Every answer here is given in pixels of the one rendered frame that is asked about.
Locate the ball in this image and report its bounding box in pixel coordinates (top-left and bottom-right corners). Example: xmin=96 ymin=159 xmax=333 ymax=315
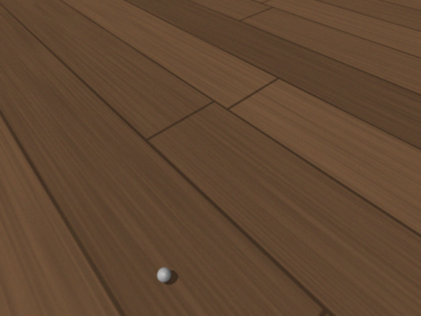
xmin=157 ymin=267 xmax=171 ymax=282

